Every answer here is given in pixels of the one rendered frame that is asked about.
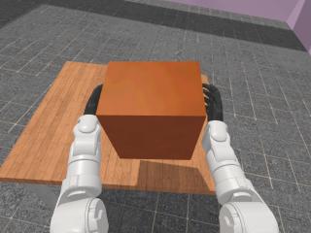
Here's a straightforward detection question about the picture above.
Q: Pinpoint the left robot forearm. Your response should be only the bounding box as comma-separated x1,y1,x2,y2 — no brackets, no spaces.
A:
50,115,102,233

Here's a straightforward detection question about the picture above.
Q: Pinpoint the robot left hand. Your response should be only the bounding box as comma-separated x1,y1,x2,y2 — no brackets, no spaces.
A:
84,84,103,116

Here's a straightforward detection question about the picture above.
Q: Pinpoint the right robot forearm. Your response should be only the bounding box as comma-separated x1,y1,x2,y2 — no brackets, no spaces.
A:
201,120,279,233

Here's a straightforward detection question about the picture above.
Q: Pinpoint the robot right hand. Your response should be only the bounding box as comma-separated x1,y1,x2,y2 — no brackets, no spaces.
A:
202,83,224,122

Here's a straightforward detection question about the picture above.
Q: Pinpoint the carton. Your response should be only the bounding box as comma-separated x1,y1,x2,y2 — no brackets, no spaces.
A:
95,61,207,160

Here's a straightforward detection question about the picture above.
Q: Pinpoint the robot right upper arm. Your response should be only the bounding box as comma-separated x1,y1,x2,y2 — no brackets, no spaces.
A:
219,202,279,233

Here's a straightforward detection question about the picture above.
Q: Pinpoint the table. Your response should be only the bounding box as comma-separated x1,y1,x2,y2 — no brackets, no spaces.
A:
0,61,216,210

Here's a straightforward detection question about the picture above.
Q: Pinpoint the robot left upper arm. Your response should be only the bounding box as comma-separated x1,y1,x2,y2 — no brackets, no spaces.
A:
51,197,109,233

